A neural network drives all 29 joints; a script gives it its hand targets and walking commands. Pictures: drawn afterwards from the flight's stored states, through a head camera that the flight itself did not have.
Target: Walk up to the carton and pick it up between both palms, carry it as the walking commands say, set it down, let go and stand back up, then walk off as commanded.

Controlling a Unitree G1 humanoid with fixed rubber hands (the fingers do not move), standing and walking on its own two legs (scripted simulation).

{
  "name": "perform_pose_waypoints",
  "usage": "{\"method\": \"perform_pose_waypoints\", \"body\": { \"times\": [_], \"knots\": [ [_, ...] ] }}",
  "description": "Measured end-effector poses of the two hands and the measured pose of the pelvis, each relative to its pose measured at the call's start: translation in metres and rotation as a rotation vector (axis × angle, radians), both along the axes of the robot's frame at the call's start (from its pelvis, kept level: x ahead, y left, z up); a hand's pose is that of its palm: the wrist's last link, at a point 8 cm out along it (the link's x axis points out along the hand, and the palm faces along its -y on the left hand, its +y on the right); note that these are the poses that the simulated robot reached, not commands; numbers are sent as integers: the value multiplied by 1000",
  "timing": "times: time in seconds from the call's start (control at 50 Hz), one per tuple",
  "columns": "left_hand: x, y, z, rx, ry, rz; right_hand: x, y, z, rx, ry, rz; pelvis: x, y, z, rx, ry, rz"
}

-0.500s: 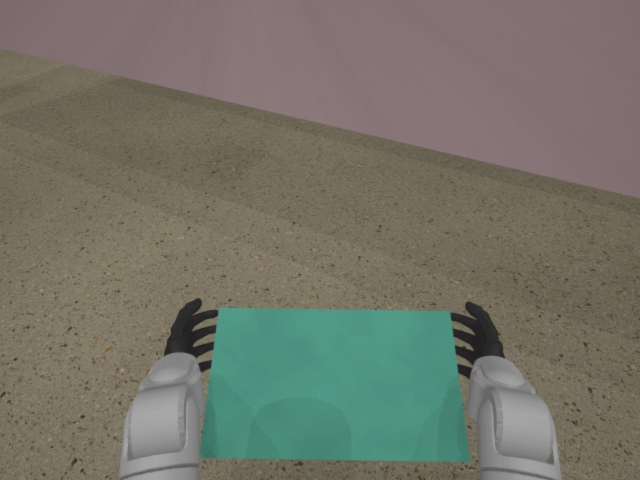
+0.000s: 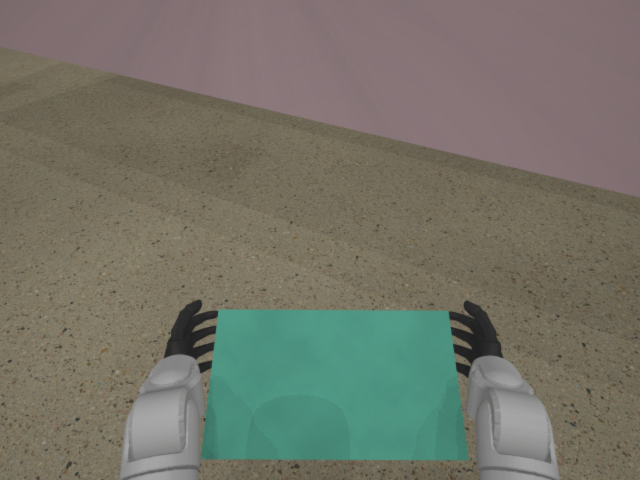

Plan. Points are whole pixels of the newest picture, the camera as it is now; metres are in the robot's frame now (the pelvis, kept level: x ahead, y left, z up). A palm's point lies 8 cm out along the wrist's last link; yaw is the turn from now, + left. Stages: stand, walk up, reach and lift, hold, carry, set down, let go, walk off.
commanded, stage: carry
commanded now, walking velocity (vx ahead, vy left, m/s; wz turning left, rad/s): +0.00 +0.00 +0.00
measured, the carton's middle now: (331, 385) +0.29 +0.00 -0.03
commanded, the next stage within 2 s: none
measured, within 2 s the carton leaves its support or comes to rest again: neither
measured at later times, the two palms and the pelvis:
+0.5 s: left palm (197, 356) +0.28 +0.17 +0.05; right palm (487, 357) +0.28 -0.19 +0.05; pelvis +0.01 -0.01 +0.00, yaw +0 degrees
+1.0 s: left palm (210, 352) +0.30 +0.15 +0.04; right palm (491, 351) +0.30 -0.21 +0.04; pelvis +0.02 -0.02 +0.00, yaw +0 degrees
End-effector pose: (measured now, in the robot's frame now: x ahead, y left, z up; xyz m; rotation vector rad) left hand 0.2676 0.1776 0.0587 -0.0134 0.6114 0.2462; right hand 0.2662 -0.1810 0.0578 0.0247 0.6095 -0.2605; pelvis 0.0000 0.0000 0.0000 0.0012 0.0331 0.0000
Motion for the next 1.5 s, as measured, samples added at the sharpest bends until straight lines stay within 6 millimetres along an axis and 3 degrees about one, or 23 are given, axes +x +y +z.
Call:
{"method": "perform_pose_waypoints", "body": {
  "times": [1.2,1.36,1.5],
  "knots": [
    [31,-27,-22,22,14,-36,31,-28,-20,-19,6,24,26,-23,0,8,15,-12],
    [24,-38,24,-33,-104,-24,5,-35,27,15,-114,-84,22,-22,-6,5,44,-55],
    [4,-47,26,-46,-45,-74,-39,-42,32,16,-59,-171,12,-16,-12,7,46,-102]
  ]
}}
